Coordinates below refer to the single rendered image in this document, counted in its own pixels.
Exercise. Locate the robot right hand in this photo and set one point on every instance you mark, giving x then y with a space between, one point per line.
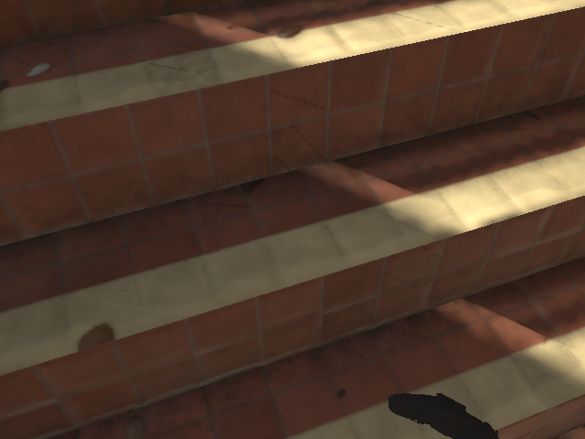
443 414

